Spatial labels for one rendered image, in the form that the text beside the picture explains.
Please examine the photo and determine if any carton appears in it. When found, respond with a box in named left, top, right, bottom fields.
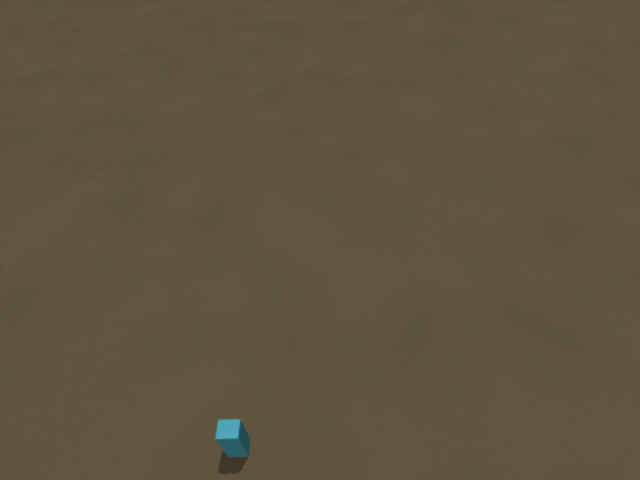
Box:
left=215, top=419, right=250, bottom=457

